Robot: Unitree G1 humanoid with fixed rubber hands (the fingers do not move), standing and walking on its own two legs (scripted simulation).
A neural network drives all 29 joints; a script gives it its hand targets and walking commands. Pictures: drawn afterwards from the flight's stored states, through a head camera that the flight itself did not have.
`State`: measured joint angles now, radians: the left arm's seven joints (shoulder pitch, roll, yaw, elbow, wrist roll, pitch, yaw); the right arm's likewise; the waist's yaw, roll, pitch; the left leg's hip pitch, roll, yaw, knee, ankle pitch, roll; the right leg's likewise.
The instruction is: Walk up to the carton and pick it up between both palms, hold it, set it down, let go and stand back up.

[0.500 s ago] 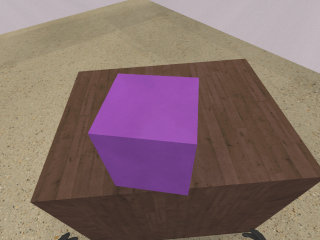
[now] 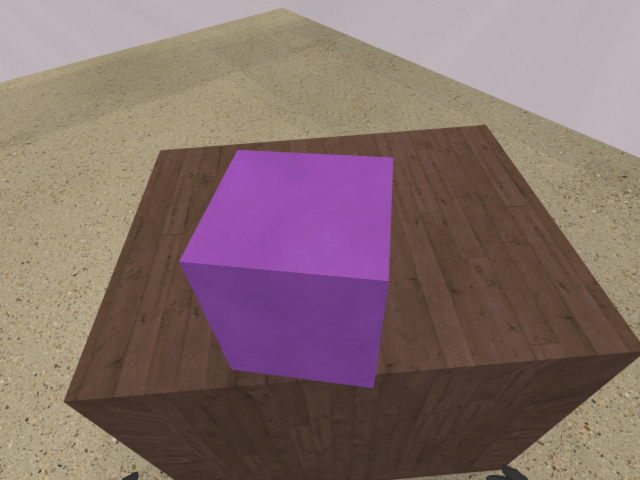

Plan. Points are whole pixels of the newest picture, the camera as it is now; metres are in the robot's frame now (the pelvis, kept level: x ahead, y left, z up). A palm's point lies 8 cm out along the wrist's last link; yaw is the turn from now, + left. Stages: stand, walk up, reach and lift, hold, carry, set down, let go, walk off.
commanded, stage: stand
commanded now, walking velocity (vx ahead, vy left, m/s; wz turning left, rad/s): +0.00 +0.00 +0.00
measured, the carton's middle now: (306, 271) +0.38 +0.02 +0.06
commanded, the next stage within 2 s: none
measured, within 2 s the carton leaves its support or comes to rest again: neither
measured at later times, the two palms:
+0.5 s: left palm out of the picture +0.07 +0.27 -0.10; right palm out of the picture +0.06 -0.25 -0.12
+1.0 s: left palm out of the picture +0.04 +0.27 -0.11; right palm out of the picture +0.04 -0.25 -0.12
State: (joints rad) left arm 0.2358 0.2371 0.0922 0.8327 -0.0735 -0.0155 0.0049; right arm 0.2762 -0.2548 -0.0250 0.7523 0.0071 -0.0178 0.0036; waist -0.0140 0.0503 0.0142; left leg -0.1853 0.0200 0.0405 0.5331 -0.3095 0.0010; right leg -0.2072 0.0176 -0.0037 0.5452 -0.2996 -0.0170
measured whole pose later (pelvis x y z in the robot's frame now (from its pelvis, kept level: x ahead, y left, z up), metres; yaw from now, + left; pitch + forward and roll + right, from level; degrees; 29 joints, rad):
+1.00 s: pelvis -0.03 +0.00 +0.00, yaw +0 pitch -4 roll +0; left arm 0.24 0.24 0.09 0.92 -0.07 -0.02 0.00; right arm 0.28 -0.25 -0.02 0.84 0.01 -0.02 0.00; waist -0.01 0.03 0.01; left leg -0.19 0.02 0.04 0.50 -0.25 0.00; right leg -0.21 0.02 0.00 0.50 -0.23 -0.02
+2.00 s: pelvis -0.03 +0.00 +0.01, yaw +0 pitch -3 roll +0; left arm 0.24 0.24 0.09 0.94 -0.07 -0.02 0.00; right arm 0.28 -0.25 -0.02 0.86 0.01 -0.02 0.00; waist -0.01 0.03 0.01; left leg -0.19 0.02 0.04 0.47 -0.23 0.00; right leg -0.21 0.02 0.00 0.47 -0.21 -0.02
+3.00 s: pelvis -0.03 +0.00 +0.01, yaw +0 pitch -3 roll +0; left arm 0.24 0.24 0.09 0.94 -0.07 -0.02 0.00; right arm 0.27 -0.25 -0.02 0.86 0.01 -0.02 0.00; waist -0.01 0.02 0.01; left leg -0.19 0.02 0.04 0.46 -0.23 0.00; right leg -0.21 0.02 0.00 0.46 -0.21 -0.02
